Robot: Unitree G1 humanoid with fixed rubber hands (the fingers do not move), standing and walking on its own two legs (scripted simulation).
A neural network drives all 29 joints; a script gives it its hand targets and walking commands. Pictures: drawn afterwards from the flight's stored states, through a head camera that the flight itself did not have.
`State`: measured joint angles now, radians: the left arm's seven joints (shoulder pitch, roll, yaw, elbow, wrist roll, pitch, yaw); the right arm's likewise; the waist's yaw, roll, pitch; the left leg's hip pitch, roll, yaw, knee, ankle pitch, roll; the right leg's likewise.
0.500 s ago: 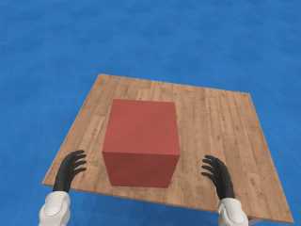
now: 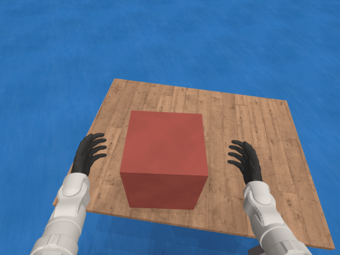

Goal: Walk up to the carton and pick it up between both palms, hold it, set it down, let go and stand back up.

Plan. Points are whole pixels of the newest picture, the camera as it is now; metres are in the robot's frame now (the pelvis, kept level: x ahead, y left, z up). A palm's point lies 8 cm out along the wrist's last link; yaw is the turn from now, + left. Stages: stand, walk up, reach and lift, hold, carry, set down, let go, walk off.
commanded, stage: reach and lift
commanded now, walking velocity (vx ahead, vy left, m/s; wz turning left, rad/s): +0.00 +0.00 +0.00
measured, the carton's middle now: (164, 162) +0.40 +0.05 -0.10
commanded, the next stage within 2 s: none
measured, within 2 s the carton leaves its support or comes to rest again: neither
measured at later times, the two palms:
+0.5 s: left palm (86, 135) +0.37 +0.24 +0.05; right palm (250, 141) +0.39 -0.17 +0.05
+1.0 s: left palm (97, 150) +0.38 +0.24 -0.03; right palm (242, 154) +0.39 -0.17 -0.02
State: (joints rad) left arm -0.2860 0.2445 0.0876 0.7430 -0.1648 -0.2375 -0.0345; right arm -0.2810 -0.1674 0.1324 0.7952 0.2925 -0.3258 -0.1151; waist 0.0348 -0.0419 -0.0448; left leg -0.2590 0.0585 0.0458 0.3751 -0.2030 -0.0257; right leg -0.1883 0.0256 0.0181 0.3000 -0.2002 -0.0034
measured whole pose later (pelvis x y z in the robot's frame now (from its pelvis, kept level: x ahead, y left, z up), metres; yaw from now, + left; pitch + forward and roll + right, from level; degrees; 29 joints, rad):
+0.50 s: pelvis -0.03 +0.00 -0.01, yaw +0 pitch +15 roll -1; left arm -0.77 0.30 -0.01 1.20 -0.31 -0.26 0.01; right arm -0.74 -0.25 0.13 1.10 0.36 -0.19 -0.09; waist 0.03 -0.01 -0.18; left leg -0.53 0.05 0.03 0.41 -0.15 -0.01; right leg -0.46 0.02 0.01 0.34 -0.15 0.00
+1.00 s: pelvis -0.04 +0.01 -0.02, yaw -1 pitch +31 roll -2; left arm -0.86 0.28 -0.01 1.37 -0.32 -0.43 0.00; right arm -0.81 -0.25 0.08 1.19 0.34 -0.32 -0.03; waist 0.01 -0.02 -0.26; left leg -0.86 0.04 0.03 0.40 -0.08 0.00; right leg -0.80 0.01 0.02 0.35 -0.09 0.02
